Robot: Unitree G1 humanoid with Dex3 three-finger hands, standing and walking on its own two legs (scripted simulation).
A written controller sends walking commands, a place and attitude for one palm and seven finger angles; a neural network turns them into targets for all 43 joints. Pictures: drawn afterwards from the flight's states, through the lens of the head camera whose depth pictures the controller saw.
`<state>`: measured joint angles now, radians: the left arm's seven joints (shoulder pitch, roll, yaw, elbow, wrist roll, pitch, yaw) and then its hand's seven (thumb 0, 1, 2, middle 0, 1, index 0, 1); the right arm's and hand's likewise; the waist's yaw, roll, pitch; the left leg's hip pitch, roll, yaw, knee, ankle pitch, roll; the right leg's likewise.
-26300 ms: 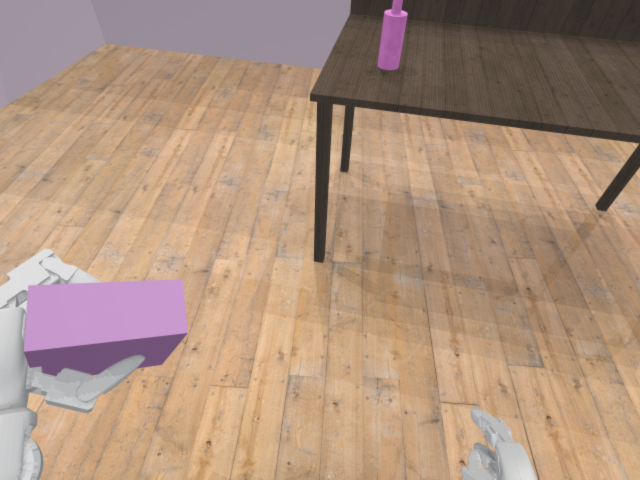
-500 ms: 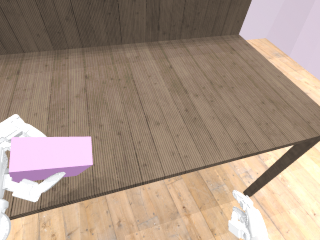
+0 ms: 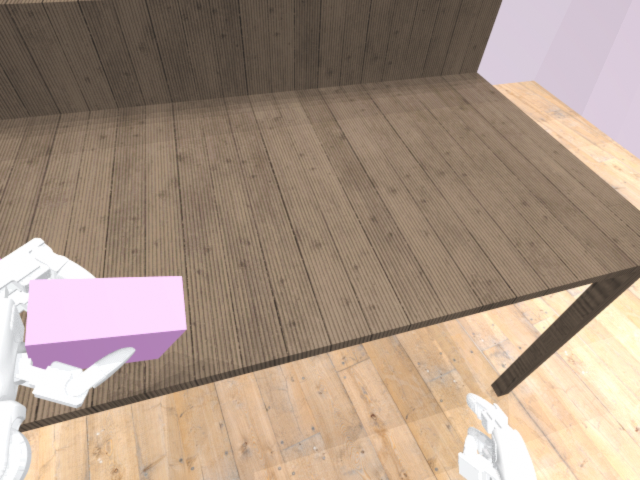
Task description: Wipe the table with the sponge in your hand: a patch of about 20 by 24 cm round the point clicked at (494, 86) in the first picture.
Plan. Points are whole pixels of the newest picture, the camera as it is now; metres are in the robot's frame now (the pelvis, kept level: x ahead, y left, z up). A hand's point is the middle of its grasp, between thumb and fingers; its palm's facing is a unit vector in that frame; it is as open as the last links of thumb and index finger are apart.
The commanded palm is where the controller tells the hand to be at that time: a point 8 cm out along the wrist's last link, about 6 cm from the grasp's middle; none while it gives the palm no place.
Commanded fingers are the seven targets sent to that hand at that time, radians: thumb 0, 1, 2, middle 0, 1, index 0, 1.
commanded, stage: come to a stop and stand still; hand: left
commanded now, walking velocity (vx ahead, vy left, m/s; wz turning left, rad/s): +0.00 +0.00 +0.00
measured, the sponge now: (127, 324) +0.23 +0.22 +0.13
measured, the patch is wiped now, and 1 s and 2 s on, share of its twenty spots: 0.00 0.00 0.00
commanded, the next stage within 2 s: look again from close up in 1.04 s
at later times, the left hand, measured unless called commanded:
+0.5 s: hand (57, 338) +0.20 +0.26 +0.15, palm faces +0.39 -0.85 -0.37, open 9.5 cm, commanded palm +0.14 +0.29 +0.17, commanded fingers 0.00 0.10 1.30 -1.20 -1.60 -1.20 -1.60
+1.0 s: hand (32, 323) +0.21 +0.29 +0.15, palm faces +0.43 -0.82 -0.37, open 9.5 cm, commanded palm +0.15 +0.30 +0.17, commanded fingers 0.00 0.10 1.30 -1.20 -1.60 -1.20 -1.60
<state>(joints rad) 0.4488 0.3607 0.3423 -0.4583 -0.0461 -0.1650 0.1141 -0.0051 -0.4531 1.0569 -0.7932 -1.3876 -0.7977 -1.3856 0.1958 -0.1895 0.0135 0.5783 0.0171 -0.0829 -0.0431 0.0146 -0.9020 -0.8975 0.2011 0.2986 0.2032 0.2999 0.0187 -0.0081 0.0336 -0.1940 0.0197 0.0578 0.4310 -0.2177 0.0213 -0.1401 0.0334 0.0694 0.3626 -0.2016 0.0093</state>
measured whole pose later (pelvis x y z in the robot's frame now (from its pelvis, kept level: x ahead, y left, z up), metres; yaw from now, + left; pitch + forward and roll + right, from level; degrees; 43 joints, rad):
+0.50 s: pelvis -0.02 +0.01 +0.00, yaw +0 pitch -1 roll -1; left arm 0.44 0.35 0.34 -0.45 -0.03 -0.18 0.12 -0.01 -0.45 1.06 -0.79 -1.39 -0.80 -1.39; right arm 0.20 -0.18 0.01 0.59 0.02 -0.11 -0.04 0.02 -0.90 -0.90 0.20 0.30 0.20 0.30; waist 0.02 -0.02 0.04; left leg -0.22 0.01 0.06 0.44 -0.20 0.04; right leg -0.16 0.02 0.07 0.37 -0.18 0.02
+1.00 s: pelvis -0.01 +0.02 -0.01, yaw +0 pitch -1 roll -1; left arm 0.36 0.38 0.40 -0.40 -0.03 -0.23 0.09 -0.01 -0.46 1.06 -0.80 -1.38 -0.80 -1.38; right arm 0.22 -0.19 0.02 0.59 0.02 -0.16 -0.03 0.02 -0.90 -0.90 0.20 0.30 0.20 0.30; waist 0.05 -0.04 0.06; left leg -0.25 0.00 0.07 0.50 -0.24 0.05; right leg -0.20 0.02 0.08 0.43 -0.22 0.03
